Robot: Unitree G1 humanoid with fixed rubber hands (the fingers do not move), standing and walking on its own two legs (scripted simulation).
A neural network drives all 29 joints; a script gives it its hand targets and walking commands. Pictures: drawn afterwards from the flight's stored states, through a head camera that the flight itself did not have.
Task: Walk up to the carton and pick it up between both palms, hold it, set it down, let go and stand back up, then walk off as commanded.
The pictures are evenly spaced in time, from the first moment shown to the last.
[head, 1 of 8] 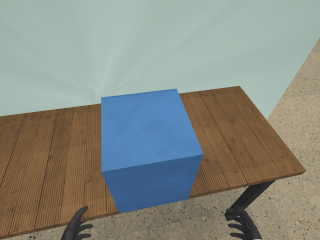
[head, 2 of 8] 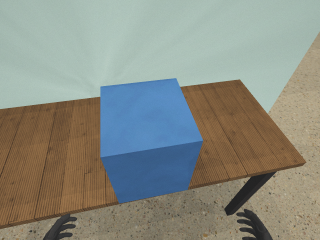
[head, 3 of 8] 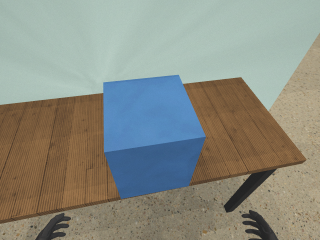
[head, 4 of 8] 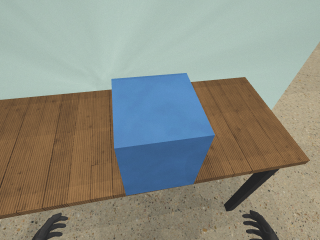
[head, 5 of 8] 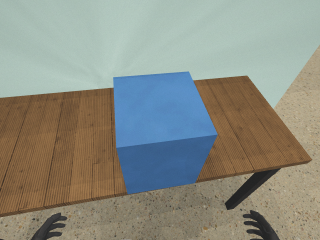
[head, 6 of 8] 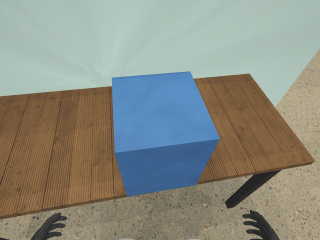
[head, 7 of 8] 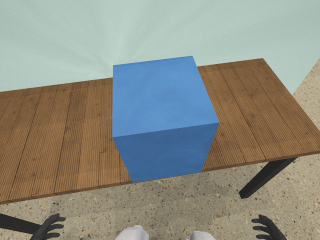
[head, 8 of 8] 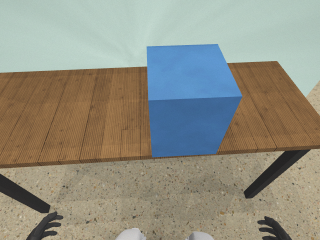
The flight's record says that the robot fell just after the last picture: no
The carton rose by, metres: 0.00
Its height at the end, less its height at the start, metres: +0.00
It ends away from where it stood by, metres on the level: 0.00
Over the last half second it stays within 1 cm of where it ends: yes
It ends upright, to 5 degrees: yes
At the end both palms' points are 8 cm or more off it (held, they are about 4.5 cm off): yes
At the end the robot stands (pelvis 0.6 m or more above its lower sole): yes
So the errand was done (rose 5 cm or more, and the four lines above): no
